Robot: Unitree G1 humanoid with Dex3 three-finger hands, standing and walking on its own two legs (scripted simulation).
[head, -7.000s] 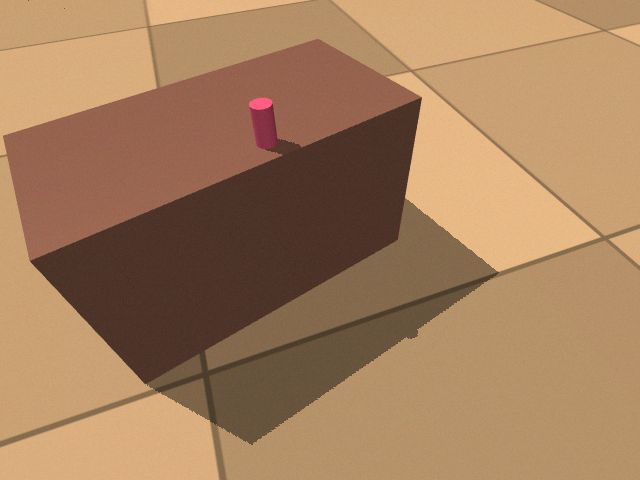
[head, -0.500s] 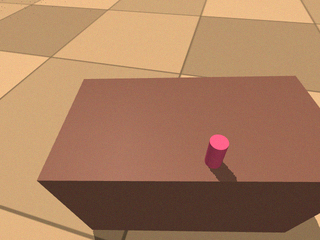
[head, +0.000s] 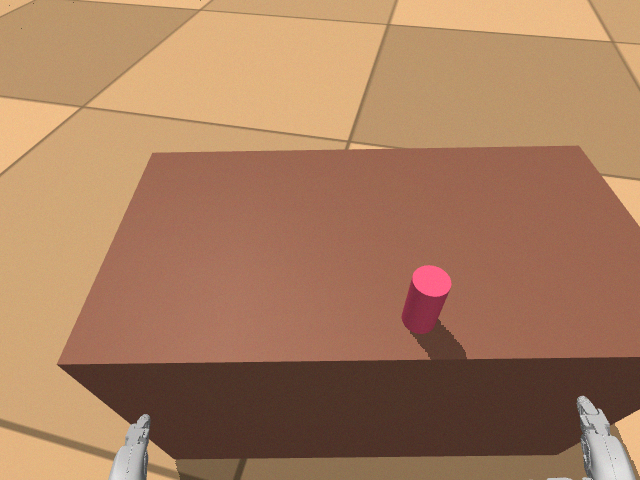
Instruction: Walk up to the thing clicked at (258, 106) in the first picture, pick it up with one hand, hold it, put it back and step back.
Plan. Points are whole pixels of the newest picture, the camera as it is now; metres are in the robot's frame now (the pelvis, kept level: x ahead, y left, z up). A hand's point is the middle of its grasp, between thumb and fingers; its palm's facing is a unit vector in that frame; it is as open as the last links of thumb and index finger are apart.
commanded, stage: rise first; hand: right
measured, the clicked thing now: (424, 301) +0.41 -0.14 -0.07
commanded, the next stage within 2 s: go down in 0.86 s
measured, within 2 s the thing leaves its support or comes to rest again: neither
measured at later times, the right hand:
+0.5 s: hand (573, 439) +0.18 -0.26 -0.01, palm faces +0.27 +0.89 -0.35, open 17.5 cm
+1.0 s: hand (598, 440) +0.17 -0.26 +0.03, palm faces +0.30 +0.88 -0.37, open 17.5 cm
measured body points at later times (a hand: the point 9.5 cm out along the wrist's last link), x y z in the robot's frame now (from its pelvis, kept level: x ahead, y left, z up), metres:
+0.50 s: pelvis +0.00 +0.00 +0.00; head +0.00 +0.01 +0.45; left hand +0.16 +0.26 -0.08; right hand +0.17 -0.30 +0.01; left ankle -0.03 +0.12 -0.74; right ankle +0.00 -0.13 -0.74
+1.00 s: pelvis -0.01 +0.00 +0.00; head -0.01 +0.02 +0.45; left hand +0.15 +0.26 -0.09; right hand +0.15 -0.30 +0.06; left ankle -0.03 +0.12 -0.74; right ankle +0.00 -0.13 -0.74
